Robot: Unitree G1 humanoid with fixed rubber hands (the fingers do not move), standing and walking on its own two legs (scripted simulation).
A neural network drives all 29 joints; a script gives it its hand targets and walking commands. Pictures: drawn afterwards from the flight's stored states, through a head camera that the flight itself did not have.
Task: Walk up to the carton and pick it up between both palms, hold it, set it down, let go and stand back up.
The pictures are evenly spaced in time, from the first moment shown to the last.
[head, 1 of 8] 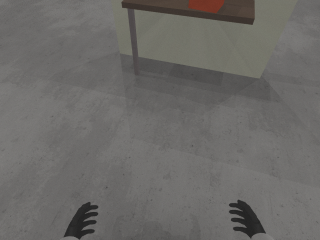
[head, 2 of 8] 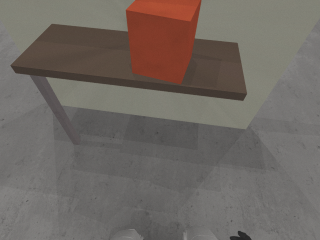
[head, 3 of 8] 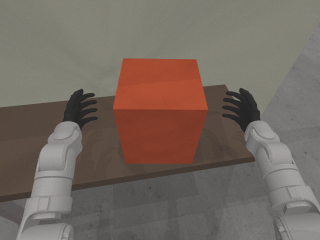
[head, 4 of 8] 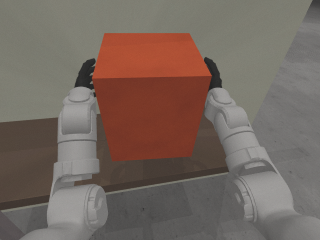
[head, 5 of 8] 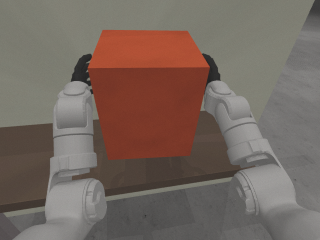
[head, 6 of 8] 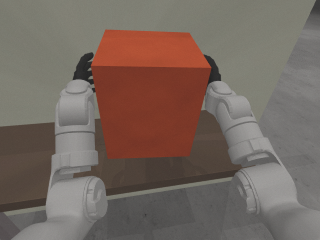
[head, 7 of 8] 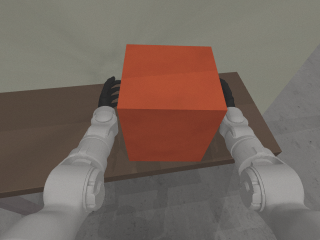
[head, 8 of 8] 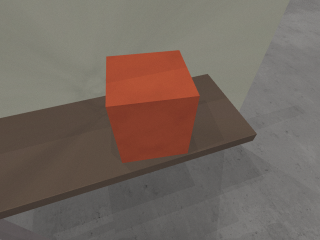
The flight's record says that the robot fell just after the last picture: no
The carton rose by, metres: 0.19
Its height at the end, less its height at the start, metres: +0.00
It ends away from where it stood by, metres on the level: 0.01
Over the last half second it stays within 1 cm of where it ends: yes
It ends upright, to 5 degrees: yes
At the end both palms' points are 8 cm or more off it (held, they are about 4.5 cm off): yes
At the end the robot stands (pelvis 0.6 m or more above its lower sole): yes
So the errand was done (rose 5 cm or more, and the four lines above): yes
